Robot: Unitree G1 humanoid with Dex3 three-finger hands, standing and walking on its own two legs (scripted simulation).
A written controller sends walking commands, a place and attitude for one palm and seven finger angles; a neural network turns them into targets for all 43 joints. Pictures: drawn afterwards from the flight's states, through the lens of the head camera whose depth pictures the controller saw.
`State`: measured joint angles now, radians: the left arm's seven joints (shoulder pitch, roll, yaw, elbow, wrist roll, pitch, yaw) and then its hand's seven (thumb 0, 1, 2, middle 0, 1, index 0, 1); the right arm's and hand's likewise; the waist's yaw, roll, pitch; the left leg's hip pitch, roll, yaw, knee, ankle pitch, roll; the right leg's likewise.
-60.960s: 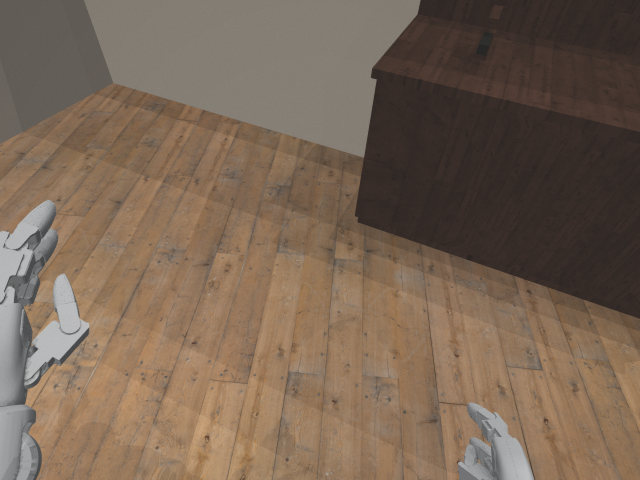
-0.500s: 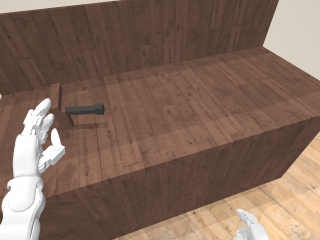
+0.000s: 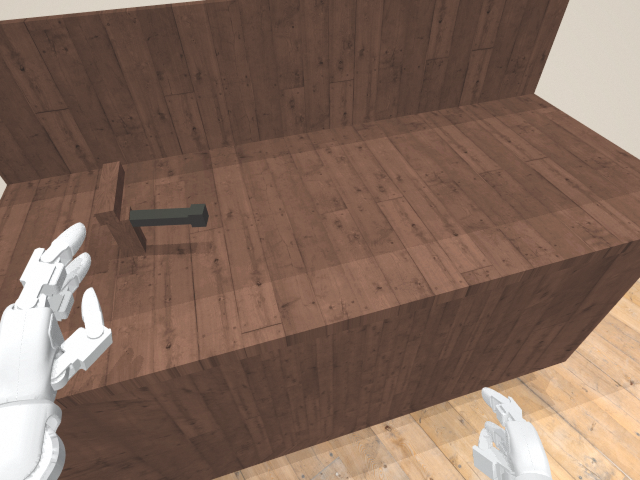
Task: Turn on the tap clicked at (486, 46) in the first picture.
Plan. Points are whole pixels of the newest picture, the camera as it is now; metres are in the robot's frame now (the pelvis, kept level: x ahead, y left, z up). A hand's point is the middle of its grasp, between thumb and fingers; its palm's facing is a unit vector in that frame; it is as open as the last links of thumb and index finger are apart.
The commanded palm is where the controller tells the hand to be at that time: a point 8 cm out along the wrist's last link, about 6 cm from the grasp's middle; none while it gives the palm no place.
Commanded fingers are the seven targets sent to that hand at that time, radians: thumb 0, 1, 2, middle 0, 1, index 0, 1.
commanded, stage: draw the hand back beside the body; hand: left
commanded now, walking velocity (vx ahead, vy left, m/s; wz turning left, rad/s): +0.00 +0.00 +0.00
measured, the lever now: (198, 215) +0.49 +0.28 +0.04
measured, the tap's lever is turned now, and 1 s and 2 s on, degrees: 76 76 76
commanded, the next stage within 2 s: step back with the hand held close in 0.04 s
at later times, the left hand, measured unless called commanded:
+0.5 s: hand (104, 343) +0.20 +0.25 +0.14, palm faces +0.26 -0.87 -0.41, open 7.4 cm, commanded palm +0.15 +0.30 +0.17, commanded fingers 0.00 0.90 0.90 -0.20 -0.30 -0.20 -0.30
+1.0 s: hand out of the picture +0.10 +0.29 +0.15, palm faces +0.41 -0.82 -0.39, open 7.4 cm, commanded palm +0.05 +0.33 +0.17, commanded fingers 0.00 0.90 0.90 -0.20 -0.30 -0.20 -0.30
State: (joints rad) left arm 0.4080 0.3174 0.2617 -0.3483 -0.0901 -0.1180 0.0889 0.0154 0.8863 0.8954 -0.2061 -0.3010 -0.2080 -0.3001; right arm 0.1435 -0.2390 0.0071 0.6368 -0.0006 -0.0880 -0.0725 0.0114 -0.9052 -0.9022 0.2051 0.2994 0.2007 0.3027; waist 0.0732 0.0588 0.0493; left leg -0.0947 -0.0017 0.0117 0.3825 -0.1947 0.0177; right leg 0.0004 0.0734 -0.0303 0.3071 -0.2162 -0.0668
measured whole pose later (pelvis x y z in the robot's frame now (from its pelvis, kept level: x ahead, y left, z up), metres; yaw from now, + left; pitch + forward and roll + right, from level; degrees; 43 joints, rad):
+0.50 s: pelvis -0.02 +0.03 +0.00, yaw -2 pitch +0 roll -1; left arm 0.51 0.37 0.28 -0.48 -0.07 -0.12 0.09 0.02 0.89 0.89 -0.21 -0.30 -0.21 -0.30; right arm 0.15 -0.24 -0.01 0.55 0.02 0.01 -0.08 0.01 -0.91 -0.90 0.21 0.30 0.20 0.30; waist 0.02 0.03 0.05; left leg -0.26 -0.02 0.05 0.44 -0.18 0.05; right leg -0.19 0.05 0.00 0.40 -0.21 -0.03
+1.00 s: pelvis -0.10 +0.04 -0.02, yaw +2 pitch -1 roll -2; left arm 0.48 0.35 0.33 -0.54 -0.03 -0.18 0.14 0.02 0.88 0.90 -0.21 -0.30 -0.21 -0.30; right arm 0.18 -0.21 0.01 0.59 0.01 -0.06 -0.07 0.01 -0.90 -0.90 0.21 0.30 0.20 0.30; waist 0.03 0.03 0.06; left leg -0.43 -0.03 0.03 0.58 -0.23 0.06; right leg -0.33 0.07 0.02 0.50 -0.16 -0.01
